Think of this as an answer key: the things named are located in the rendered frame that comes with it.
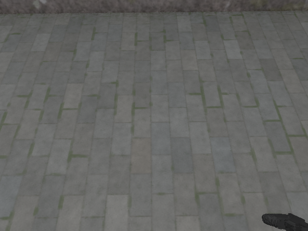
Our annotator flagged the right robot hand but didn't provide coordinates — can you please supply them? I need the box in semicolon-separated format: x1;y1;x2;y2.
262;213;308;231

